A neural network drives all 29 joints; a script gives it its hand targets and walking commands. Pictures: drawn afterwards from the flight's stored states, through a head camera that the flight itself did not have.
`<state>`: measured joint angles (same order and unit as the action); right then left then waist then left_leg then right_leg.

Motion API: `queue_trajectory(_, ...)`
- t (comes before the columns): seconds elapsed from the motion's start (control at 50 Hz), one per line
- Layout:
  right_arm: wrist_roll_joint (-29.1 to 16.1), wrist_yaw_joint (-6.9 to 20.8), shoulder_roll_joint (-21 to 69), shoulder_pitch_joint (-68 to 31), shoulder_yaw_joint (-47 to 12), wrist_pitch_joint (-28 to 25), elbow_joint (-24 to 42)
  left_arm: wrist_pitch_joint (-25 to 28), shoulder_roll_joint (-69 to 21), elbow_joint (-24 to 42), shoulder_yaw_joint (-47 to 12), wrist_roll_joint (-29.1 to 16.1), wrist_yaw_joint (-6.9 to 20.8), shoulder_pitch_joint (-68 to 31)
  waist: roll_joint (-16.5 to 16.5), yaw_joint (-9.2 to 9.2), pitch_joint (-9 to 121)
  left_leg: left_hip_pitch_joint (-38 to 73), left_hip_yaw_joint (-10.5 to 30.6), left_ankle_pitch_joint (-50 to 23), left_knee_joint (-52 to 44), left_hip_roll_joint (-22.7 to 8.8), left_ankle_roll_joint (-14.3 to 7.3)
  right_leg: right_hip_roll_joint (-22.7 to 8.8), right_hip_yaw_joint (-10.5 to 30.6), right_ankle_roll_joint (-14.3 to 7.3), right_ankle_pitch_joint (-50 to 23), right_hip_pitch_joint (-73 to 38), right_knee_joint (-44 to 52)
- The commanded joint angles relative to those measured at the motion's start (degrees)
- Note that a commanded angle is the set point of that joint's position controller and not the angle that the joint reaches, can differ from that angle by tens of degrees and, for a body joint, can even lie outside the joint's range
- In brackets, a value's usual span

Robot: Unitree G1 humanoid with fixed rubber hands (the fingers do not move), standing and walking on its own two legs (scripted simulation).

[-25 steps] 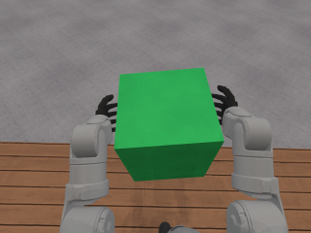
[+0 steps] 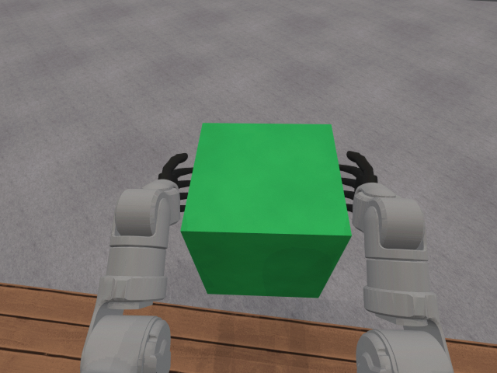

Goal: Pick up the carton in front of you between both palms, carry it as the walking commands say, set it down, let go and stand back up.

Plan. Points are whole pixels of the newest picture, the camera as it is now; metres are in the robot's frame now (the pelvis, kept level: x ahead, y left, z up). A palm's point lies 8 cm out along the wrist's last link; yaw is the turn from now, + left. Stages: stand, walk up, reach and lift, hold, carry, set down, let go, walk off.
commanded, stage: carry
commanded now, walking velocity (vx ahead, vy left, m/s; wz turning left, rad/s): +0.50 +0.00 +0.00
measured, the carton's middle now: (264, 216) +0.37 +0.00 +0.03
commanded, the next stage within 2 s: none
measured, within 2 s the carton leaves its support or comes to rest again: neither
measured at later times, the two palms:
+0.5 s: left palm (183, 106) +0.68 +0.20 +0.04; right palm (306, 92) +0.72 -0.10 +0.06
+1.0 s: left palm (198, 28) +1.06 +0.21 +0.06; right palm (293, 26) +1.03 -0.09 +0.09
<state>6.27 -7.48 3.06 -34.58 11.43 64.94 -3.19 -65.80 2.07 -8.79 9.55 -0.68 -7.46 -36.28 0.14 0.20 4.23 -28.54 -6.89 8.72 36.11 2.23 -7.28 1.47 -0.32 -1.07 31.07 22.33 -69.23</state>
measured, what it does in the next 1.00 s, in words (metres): goes down: right foot 0.04 m lower, then left foot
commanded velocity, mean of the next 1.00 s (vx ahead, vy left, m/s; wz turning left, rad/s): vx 0.50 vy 0.00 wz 0.00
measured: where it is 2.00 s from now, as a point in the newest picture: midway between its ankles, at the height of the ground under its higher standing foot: (237, 159)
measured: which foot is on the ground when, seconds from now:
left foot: down 0.00-0.36, up 0.38-0.70, down 0.72-1.00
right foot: up 0.00-0.32, down 0.34-0.72, up 0.74-1.00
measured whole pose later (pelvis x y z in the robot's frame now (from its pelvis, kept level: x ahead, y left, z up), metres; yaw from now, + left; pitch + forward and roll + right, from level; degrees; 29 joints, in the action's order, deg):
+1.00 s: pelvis +0.69 +0.10 -0.03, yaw -2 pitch +8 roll -3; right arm 1.9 -8.3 1.3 -36.2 12.8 66.7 -0.4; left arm -68.8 -2.0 -0.5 11.4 3.8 -7.3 -34.7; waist -1.5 -4.9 1.1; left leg -13.3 -5.9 18.1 23.2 1.1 -5.7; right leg -1.5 -3.7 -0.9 14.6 39.8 -49.9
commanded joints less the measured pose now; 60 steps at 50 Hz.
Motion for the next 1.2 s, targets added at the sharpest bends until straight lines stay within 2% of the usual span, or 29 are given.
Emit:
queue_trajectory(0.0, -27.59, 13.5, 58.65, -41.04, -39.69, 0.87, 6.4, 0.12, -64.67, 10.24, -35.89, -21.21, 13.34, -41.37, -4.36, -3.44, 25.71, 40.35, 28.58, -26.76, -7.74, -18.7, -6.54, -3.33, 2.01, -0.39, -4.91, 24.93, -2.03)
queue_trajectory(0.04, -30.63, 14.26, 62.46, -43.98, -41.23, 0.72, 7.96, 0.43, -64.88, 11.43, -34.81, -19.39, 12.35, -40.28, -4.8, -3.04, 25.17, 36.78, 23.18, -33.92, -8.4, -16.41, -3.98, -3.36, 0.74, 0.03, -8.64, 22.13, 4.46)
queue_trajectory(0.12, -33.16, 15.33, 63.4, -44.61, -42.39, 0.82, 9.21, 0.82, -62.74, 15.11, -34.92, -16.53, 10.54, -39.37, -6.66, -4.16, 25.3, 37.78, 16.99, -41.01, -8.21, -13.64, -2.28, -1.67, -2.3, -0.85, -19.44, 22.21, 17.07)
queue_trajectory(0.22, -32.4, 15.9, 61.33, -40.58, -41.98, 1.06, 5.59, 0.32, -58.92, 15.29, -35.37, -14.16, 9.96, -36.94, -5.44, -6.2, 21.81, 34.73, 8.74, -40.51, -6.74, -7.53, 1.05, 3.0, -9.23, -3.5, -40.89, 10.37, 39.26)
queue_trajectory(0.26, -31.51, 16.01, 60.81, -38.63, -41.47, 1.03, 2.76, 0.02, -57.71, 14.05, -35.47, -14.03, 10.35, -36.62, -6.83, -4.49, 21.88, 31.33, 6.81, -41.08, -0.91, -7.23, 1.91, 4.22, -10.51, -5.07, -46.42, -0.22, 44.13)
queue_trajectory(0.3, -30.27, 16.33, 60.18, -35.72, -40.07, 0.93, -1.44, 0.03, -57.49, 11.72, -35.23, -13.83, 11.02, -35.94, -7.14, 0.33, 25.02, 27.26, 2.71, -39.88, 13.86, -6.87, 3.89, 2.79, -10.49, -5.96, -48.34, -14.45, 48.3)
queue_trajectory(0.32, -29.72, 16.56, 59.92, -36.94, -39.22, 0.71, -2.76, 0.12, -57.53, 11.14, -34.67, -13.84, 11.56, -35.6, -3.98, 3.49, 25.38, 17.82, 1.58, -25.79, 24.09, -5.22, 5.02, -2.45, -5.8, -6.19, -54.1, -25.12, 46.32)
queue_trajectory(0.34, -28.8, 16.67, 60.95, -37.38, -38.91, 0.93, -4.32, 0.16, -56.6, 8.77, -33.48, -13.79, 11.96, -35.33, 9.61, 3.43, 29.05, -1.67, 2.62, 19.28, 37.94, 0.55, 7.22, -18.55, 13.8, -14.07, -80.43, -43.5, 34.37)
queue_trajectory(0.36, -27.8, 16.27, 60.89, -36.47, -37.53, 1.21, -5.48, -0.02, -57.03, 5.3, -33.86, -14.37, 12.42, -35.24, 13.48, 5.23, 34.97, -16.48, 8.38, 29.14, 52.99, 3.46, 8.5, -26.86, 30.22, -23.11, -69.06, -53.93, 35.92)
queue_trajectory(0.38, -27.16, 15.81, 60.63, -38.26, -37.04, 1.04, -2.58, 0.29, -60.32, 6.36, -34.93, -16.64, 13.06, -35.95, 8.64, 6.48, 36.28, -19.89, 10.68, 24.56, 55.3, -0.05, 6.4, -25.18, 32.5, -23.9, -44.42, -50.47, 39.4)
queue_trajectory(0.4, -26.23, 15.27, 60.47, -40.11, -36.12, 0.77, -0.65, 0.76, -64.19, 9.6, -36.7, -19.51, 13.63, -39.77, 3.98, 5.91, 30.72, -20.97, 10.63, 21.06, 50.16, -1.95, 5.42, -20.87, 29.4, -20.24, -34.95, -42.38, 42.65)
queue_trajectory(0.42, -24.81, 14.67, 60.86, -39.36, -34.8, 0.43, -0.3, 1.16, -67.58, 12.17, -38.69, -22.44, 14.19, -44.16, -0.93, 4.58, 26.69, -19.21, 9.98, 18.3, 44.73, -3.14, 5.09, -18.9, 25.17, -17.37, -33.73, -34.92, 44.84)
queue_trajectory(0.46, -22.09, 13.67, 60.42, -37.89, -33.31, -0.28, 0.44, 2.27, -71.57, 14.45, -41.1, -26.53, 14.87, -50.24, -1.43, 2.86, 24.2, -13.25, 9.45, 16.73, 36.21, -4.83, 5.67, -17.3, 21.63, -15.31, -31.02, -23.83, 46.68)
queue_trajectory(0.54, -20.39, 11.52, 59.22, -35.35, -34.7, -1.86, 3.97, 3.34, -71.22, 17.36, -42.16, -28.89, 14.92, -49.98, 4.42, 4.4, 24.63, -9.49, 4.84, 9.56, 17.39, -3.14, 6.63, -14.27, 12.5, -13.53, -49.03, -23.33, 44.5)
queue_trajectory(0.62, -19.39, 10.43, 56.06, -32.36, -36.15, -1.75, 5.31, 3.35, -68.33, 15.43, -41.29, -27.74, 14.86, -43.42, 7.86, 5.21, 24.3, -3.2, -0.63, -2.4, -1.01, 0.94, 6.17, -9.83, 3.42, -8.57, -61.05, -26.55, 39.39)
queue_trajectory(0.64, -19.63, 10.48, 55.5, -32.36, -36.82, -1.47, 5.66, 3.21, -67.34, 15.32, -41.05, -27.37, 14.88, -42.33, 8.34, 4.76, 24.26, 1.57, -2.53, -5.23, -5.16, 2.44, 6.05, -9.11, 1.62, -7.53, -61.54, -25.1, 37.12)
queue_trajectory(0.68, -19.63, 10.77, 54.25, -31.63, -37.06, -0.64, 4.43, 2.55, -65.41, 12.87, -39.82, -25.98, 14.84, -40.34, 6.88, 0.22, 27.03, 20.2, -4.27, -14.98, -13.48, 2.14, 4.71, -7.29, -3.3, -3.67, -59.12, -18.01, 27.19)
queue_trajectory(0.7, -19.88, 11.11, 53.56, -30.18, -36.9, -0.23, 3.15, 2.21, -63.85, 11.11, -39.01, -24.7, 14.89, -39.92, 4.83, -2.89, 28.5, 32.87, 4.15, -20.09, -10.54, -5.78, 1.99, -7.22, -3.56, -0.9, -45.52, -7.04, 18.97)
queue_trajectory(0.72, -19.7, 11.29, 51.89, -31.25, -36.36, 0.01, 1.51, 1.36, -64.68, 9.35, -38.73, -24.21, 15.06, -39.47, -10.09, -2.68, 33.78, 51.1, 27.48, -42.42, -4.35, -23.56, -5.37, -1.19, -3.07, 1.69, -7.3, 11.5, 5.19)
queue_trajectory(0.74, -20.77, 11.47, 52.15, -31.23, -36.25, 0.3, 1.15, 0.5, -63.07, 8.57, -37.41, -23.44, 14.92, -39.45, -15.09, -3.44, 34.98, 54.03, 37.28, -34.27, -6.79, -25.88, -11.27, 1.92, -0.3, 1.67, 3.95, 20.6, -5.9)
queue_trajectory(0.78, -23.97, 12.47, 56.02, -35.56, -37.86, 0.69, 3.85, 0.33, -64.42, 8.77, -36.52, -22.34, 14.25, -40.62, -6.12, -4.09, 29.49, 49.13, 32.03, -25.14, -8.8, -21.85, -8.38, -2.07, 1.69, 0.48, -0.91, 27.19, -5.89)
queue_trajectory(0.82, -27.38, 13.51, 60.31, -41.26, -39.82, 0.72, 6.36, 0.41, -65.71, 9.52, -35.41, -20.67, 13.52, -40.86, -3.59, -3.14, 26.21, 42.68, 26.0, -25.43, -10.84, -18.89, -4.61, -4.24, 1.12, 0.84, -6.34, 25.19, 1.17)
queue_trajectory(0.9, -32.43, 14.86, 62.82, -45.9, -42.0, 1.11, 10.57, 0.63, -63.67, 15.16, -34.97, -17.82, 11.27, -40.86, -7.42, -3.32, 26.3, 39.9, 18.49, -31.05, -13.31, -16.93, -2.85, -3.08, -2.67, 1.05, -11.6, 21.33, 11.91)
queue_trajectory(1.02, -31.0, 16.36, 61.44, -36.88, -40.33, 3.25, 6.47, -1.13, -60.56, 16.61, -36.06, -14.48, 10.1, -34.96, -7.95, -3.53, 21.04, 40.92, 9.05, -46.0, -13.39, -12.68, 0.67, 0.03, -9.51, -1.6, -28.58, 16.04, 33.4)
queue_trajectory(1.1, -28.15, 16.75, 60.91, -29.06, -39.46, 4.41, 6.63, -2.54, -62.58, 17.91, -38.38, -15.75, 11.86, -30.77, -10.39, -0.35, 23.85, 33.77, 0.51, -53.22, -1.24, -10.88, 4.55, 3.56, -15.56, -3.47, -37.32, -11.06, 47.38)
queue_trajectory(1.12, -27.13, 16.95, 60.57, -26.91, -39.24, 4.62, 6.31, -2.82, -63.42, 18.0, -38.61, -15.88, 12.54, -28.77, -8.95, 0.87, 26.08, 27.87, -1.34, -43.63, 6.53, -10.06, 5.63, 0.87, -13.06, -3.65, -37.94, -21.98, 48.26)
queue_trajectory(1.14, -26.55, 17.27, 60.67, -26.81, -39.45, 4.68, 6.77, -2.92, -64.1, 18.11, -38.58, -16.13, 13.32, -26.69, -2.86, 2.14, 28.83, 15.69, -0.36, -20.51, 17.01, -8.13, 6.92, -10.85, 2.32, -6.07, -47.71, -34.19, 43.64)
queue_trajectory(1.16, -25.9, 17.33, 62.77, -26.0, -40.16, 5.14, 7.18, -3.16, -62.93, 17.38, -38.52, -15.84, 13.76, -27.12, 11.14, 1.67, 32.57, -3.53, 2.55, 20.26, 31.55, -0.74, 9.61, -25.81, 24.14, -16.16, -52.61, -50.25, 42.16)
queue_trajectory(1.18, -24.25, 17.22, 61.87, -21.81, -39.13, 5.36, 6.48, -3.32, -64.31, 16.27, -38.93, -16.49, 14.45, -22.51, 10.3, 2.75, 33.21, -12.18, 6.64, 21.21, 40.2, 0.03, 8.62, -25.97, 29.38, -19.19, -42.3, -51.12, 46.47)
